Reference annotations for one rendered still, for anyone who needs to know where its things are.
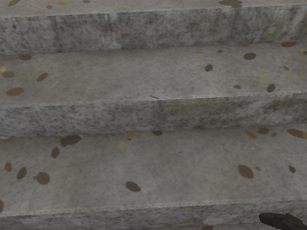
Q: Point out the robot right hand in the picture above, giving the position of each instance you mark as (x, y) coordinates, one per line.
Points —
(281, 221)

